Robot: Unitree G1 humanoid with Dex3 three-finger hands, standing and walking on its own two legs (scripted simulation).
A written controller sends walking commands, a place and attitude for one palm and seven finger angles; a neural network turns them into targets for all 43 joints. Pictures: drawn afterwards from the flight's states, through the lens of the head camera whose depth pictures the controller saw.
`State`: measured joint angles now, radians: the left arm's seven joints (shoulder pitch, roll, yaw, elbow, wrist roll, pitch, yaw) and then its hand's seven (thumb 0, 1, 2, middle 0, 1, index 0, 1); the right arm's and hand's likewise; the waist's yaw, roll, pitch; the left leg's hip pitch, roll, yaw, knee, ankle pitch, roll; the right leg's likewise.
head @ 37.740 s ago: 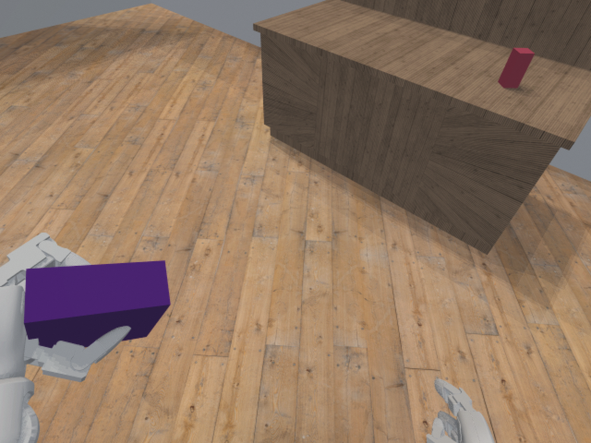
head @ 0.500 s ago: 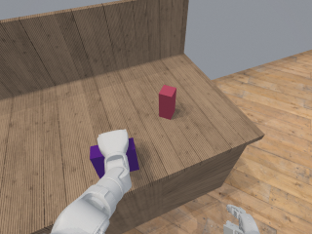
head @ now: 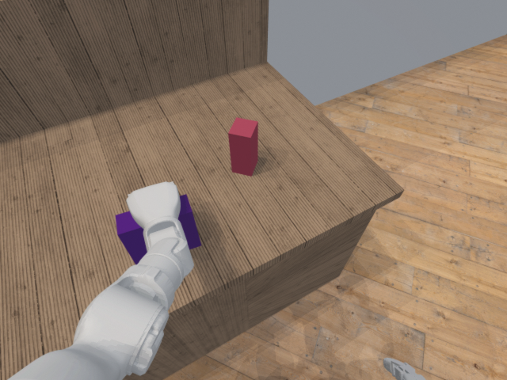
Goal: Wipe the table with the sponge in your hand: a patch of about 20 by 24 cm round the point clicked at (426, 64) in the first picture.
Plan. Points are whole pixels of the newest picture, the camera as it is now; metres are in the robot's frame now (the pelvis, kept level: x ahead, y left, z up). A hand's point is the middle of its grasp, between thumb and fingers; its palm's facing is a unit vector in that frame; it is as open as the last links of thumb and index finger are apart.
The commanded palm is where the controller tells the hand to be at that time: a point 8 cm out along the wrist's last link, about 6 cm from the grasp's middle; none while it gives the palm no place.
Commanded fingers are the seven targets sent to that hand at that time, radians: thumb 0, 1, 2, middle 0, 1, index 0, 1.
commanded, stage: wipe forward along the third lane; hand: left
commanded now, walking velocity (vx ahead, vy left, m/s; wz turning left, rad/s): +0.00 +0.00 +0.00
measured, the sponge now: (163, 236) +0.39 +0.18 -0.06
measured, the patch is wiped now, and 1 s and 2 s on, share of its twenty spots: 0.80 0.95 0.95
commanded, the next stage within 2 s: wipe back along the third lane in 1.00 s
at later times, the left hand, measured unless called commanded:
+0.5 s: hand (150, 198) +0.46 +0.21 -0.02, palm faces -0.11 +0.01 -0.99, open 9.2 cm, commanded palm +0.45 +0.20 +0.01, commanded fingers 0.00 0.10 1.30 -1.20 -1.60 -1.20 -1.60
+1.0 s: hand (140, 179) +0.50 +0.24 -0.02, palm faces -0.11 +0.00 -0.99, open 9.2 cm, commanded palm +0.50 +0.22 +0.01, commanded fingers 0.00 0.10 1.30 -1.20 -1.60 -1.20 -1.60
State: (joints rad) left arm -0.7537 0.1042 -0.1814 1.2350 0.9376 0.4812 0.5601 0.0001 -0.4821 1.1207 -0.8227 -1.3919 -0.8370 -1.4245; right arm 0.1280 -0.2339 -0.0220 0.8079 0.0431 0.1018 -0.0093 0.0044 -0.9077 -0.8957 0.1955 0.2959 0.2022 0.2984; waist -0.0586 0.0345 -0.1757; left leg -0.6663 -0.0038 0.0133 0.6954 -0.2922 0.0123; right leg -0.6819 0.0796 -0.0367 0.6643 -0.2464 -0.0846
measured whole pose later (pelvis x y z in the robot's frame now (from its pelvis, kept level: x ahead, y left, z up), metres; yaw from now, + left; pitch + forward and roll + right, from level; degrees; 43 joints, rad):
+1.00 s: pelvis +0.01 +0.05 -0.02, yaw -1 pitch +24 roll -3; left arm -1.11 0.30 -0.08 1.47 0.98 0.47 0.52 0.00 -0.48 1.12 -0.82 -1.40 -0.83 -1.43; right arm 0.22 -0.25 0.01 0.78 0.02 0.02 0.05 0.00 -0.91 -0.90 0.20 0.30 0.20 0.30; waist -0.17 0.04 -0.19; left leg -0.92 -0.02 0.02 0.85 -0.36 0.07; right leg -0.90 0.07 -0.03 0.76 -0.28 -0.03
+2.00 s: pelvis +0.04 +0.04 +0.00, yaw +0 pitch +17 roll -2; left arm -0.77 0.06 -0.27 1.22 0.94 0.50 0.58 0.00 -0.44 1.12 -0.75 -1.48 -0.77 -1.51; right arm 0.10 -0.20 -0.03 0.79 0.03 0.16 0.06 0.00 -0.91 -0.90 0.20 0.30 0.20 0.30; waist -0.02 0.02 -0.20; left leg -0.65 -0.03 0.01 0.70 -0.35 0.07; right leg -0.63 0.06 -0.03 0.62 -0.28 -0.03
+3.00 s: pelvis +0.03 +0.02 +0.01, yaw +1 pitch +10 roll -1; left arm -0.51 -0.01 -0.40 1.01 0.94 0.55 0.58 0.01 -0.44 1.12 -0.76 -1.47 -0.77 -1.50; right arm 0.04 -0.20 -0.03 0.76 0.04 0.20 0.06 0.00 -0.91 -0.90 0.19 0.30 0.20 0.30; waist 0.04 0.02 -0.18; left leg -0.49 -0.02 0.01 0.62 -0.31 0.03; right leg -0.50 0.06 -0.04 0.58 -0.27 -0.07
